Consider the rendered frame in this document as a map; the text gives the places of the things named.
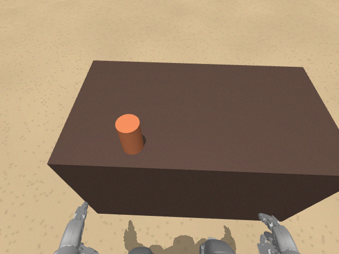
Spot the can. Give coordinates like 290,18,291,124
115,114,144,155

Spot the left robot hand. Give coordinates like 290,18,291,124
59,202,99,254

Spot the right robot hand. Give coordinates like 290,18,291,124
257,213,299,254

